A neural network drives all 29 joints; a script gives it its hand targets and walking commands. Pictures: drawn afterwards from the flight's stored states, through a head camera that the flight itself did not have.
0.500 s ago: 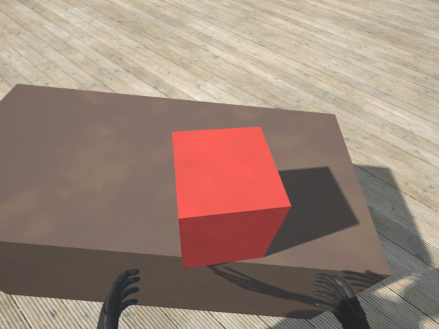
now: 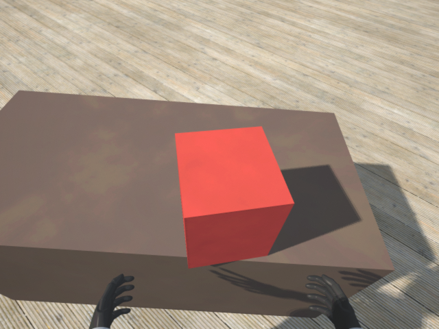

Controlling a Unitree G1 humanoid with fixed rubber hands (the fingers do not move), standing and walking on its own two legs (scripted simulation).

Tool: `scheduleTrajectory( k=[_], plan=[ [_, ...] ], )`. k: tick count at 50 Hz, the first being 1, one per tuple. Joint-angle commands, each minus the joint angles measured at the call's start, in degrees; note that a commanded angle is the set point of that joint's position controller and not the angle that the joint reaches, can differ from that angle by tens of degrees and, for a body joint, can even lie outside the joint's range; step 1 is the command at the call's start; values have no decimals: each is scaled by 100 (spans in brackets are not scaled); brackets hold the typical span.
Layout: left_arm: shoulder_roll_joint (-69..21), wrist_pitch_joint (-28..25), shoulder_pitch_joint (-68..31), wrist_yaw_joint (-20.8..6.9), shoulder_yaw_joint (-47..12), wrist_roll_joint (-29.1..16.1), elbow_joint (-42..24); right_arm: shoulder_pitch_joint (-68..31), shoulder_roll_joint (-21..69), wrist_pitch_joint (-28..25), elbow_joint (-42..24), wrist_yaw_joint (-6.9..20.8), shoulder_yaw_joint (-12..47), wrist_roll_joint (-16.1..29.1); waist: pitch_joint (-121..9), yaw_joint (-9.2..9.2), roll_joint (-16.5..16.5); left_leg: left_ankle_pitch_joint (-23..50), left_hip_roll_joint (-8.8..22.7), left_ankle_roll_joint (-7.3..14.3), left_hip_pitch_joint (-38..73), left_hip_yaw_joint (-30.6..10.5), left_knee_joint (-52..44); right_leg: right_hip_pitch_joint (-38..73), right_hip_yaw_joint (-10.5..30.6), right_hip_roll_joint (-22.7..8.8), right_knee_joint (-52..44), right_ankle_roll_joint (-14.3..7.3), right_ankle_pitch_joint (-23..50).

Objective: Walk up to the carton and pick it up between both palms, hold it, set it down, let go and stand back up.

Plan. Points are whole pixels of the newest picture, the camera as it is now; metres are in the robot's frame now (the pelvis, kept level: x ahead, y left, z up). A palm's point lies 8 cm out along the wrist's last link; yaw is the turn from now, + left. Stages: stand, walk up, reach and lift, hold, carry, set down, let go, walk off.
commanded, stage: set down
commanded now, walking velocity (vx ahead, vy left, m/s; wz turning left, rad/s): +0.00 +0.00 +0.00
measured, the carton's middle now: (224, 198) +0.40 -0.01 -0.06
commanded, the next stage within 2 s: let go in 0.24 s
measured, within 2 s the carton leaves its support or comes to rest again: neither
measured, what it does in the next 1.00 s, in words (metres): stands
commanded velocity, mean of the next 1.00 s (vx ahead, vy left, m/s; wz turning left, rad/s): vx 0.00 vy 0.00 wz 0.00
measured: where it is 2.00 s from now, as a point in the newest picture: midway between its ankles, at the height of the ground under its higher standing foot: outside the picture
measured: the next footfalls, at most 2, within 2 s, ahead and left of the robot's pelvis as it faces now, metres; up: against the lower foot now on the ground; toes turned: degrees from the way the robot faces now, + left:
none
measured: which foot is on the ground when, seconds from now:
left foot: down 0.00-1.00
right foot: down 0.00-1.00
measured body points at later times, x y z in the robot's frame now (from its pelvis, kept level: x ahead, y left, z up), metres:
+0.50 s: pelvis +0.00 +0.00 +0.00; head +0.02 +0.01 +0.45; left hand +0.16 +0.22 -0.10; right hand +0.16 -0.23 -0.09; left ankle -0.03 +0.11 -0.75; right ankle -0.02 -0.11 -0.75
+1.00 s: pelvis -0.01 +0.00 +0.00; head -0.01 +0.02 +0.44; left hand +0.12 +0.29 -0.12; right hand +0.10 -0.30 -0.10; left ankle -0.03 +0.11 -0.75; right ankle -0.02 -0.11 -0.75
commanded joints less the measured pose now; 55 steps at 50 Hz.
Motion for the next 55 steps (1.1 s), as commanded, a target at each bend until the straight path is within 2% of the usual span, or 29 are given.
scheduleTrajectory(
  k=[1,5,10,14,16,20,23,28,29,35,36,37,40,41,44,45,46,47,49,50,51,52,53,55],
  plan=[
    [329,17,-338,-45,146,97,-842,-355,-766,-21,-735,-110,-372,-182,-597,-22,79,1675,16,-162,404,46,-122,-37,-58,-71,-252,-125,1161],
    [391,173,-259,-132,180,110,-815,-280,-729,67,-733,-164,-356,-265,-573,-53,-16,1842,19,-149,463,31,-118,31,-42,-57,-280,-103,1350],
    [501,284,-291,-194,236,125,-907,-274,-703,111,-792,-219,-393,-340,-618,-47,90,1973,13,-165,466,51,-102,104,-47,-55,-261,-87,1496],
    [702,420,-367,-332,330,62,-760,-305,-556,186,-862,-322,-347,-466,-589,-93,-88,1830,-33,-101,419,114,-72,55,16,-126,-293,-16,1593],
    [767,461,-474,-349,330,91,-776,-314,-501,223,-836,-355,-369,-529,-575,-104,45,1738,-35,-111,403,121,-85,44,3,-139,-276,-14,1481],
    [883,573,-524,-444,342,43,-683,-271,-372,305,-846,-429,-350,-657,-601,-149,12,1506,-50,-78,363,149,-77,18,35,-197,-278,36,1387],
    [932,632,-574,-481,391,58,-575,-264,-299,339,-910,-469,-314,-724,-589,-100,16,1471,-33,-55,311,156,-68,17,28,-204,-240,45,1345],
    [965,681,-673,-523,375,-8,-609,-311,-291,345,-903,-501,-393,-771,-701,-111,109,1527,2,-78,315,147,-27,42,-9,-172,-171,34,1283],
    [990,704,-653,-521,367,8,-614,-302,-316,351,-936,-492,-423,-779,-654,-115,219,1558,11,-90,279,149,-28,56,-30,-158,-159,6,1282],
    [930,784,-696,-546,323,6,-565,-336,-380,386,-868,-484,-415,-796,-654,-107,145,1827,49,-110,332,97,28,84,-47,-111,-107,-17,1370],
    [2104,480,-517,-453,714,20,236,260,-1474,1029,-355,-667,-631,-1010,-941,27,-216,3135,587,14,-145,-353,446,213,337,-637,658,21,2377],
    [2054,419,-445,-452,674,-30,317,354,-1475,1292,-409,-731,-655,-1012,-1091,-85,-362,3025,608,72,5,-354,490,239,389,-654,632,42,2311],
    [1839,306,-502,-497,585,-39,604,113,-1309,1568,-500,-742,-576,-964,-1132,-54,-41,2578,605,177,73,-415,435,51,432,-653,527,106,1713],
    [1796,267,-661,-525,537,-22,738,112,-1251,1601,-474,-722,-504,-937,-1009,-75,165,2379,574,173,13,-415,395,-13,452,-688,443,122,1587],
    [1880,252,-801,-551,498,17,1107,59,-1259,1673,-282,-709,-460,-925,-529,-85,309,2021,545,176,-268,-468,327,-220,500,-751,297,115,1466],
    [1969,242,-913,-566,510,33,1195,39,-1224,1696,-275,-698,-461,-906,-451,-95,219,1854,546,176,-326,-499,291,-250,519,-748,252,86,1383],
    [1957,224,-884,-580,492,54,1292,2,-1289,1714,-235,-689,-467,-903,-480,-72,266,1774,548,181,-292,-500,255,-227,518,-752,227,68,1376],
    [2052,213,-913,-575,494,52,1397,36,-1259,1726,-162,-686,-441,-908,-495,-75,144,1736,565,188,-280,-542,209,-214,528,-772,214,48,1338],
    [1996,200,-919,-608,431,44,1608,74,-1506,1741,-51,-690,-475,-906,-558,-63,277,1556,554,188,-257,-533,147,-155,568,-750,148,37,1215],
    [2045,186,-955,-606,428,31,1739,8,-1469,1754,-6,-678,-465,-911,-563,-41,230,1472,585,195,-259,-548,112,-134,560,-734,122,24,1090],
    [2163,177,-976,-612,433,43,1850,73,-1515,1761,48,-671,-450,-904,-606,-100,248,1382,558,189,-201,-572,45,-116,580,-733,90,16,1081],
    [2179,175,-966,-610,411,37,1954,4,-1537,1772,106,-665,-432,-916,-596,-41,82,1423,568,197,-160,-573,24,-106,537,-716,59,30,1076],
    [2244,176,-967,-609,410,20,2053,56,-1605,1771,142,-657,-435,-907,-557,-91,243,1333,566,212,-242,-618,-13,-98,582,-719,57,15,998],
    [2292,177,-979,-616,370,19,2252,36,-1611,1806,275,-656,-403,-893,-538,-98,162,1137,572,214,-210,-643,-84,-134,543,-717,-12,11,735]
  ],
)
